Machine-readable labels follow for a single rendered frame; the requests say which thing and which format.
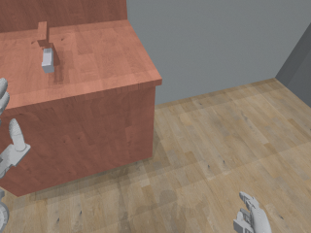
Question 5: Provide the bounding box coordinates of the left robot hand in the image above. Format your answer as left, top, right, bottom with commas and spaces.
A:
0, 78, 31, 180

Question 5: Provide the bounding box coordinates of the right robot hand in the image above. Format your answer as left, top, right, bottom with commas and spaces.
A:
233, 191, 272, 233

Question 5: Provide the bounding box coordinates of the robot left forearm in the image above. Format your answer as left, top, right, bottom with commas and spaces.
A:
0, 188, 10, 233

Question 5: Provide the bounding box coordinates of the counter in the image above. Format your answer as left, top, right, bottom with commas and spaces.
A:
0, 0, 162, 197

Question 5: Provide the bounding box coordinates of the tap lever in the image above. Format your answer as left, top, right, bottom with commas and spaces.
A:
42, 48, 54, 74

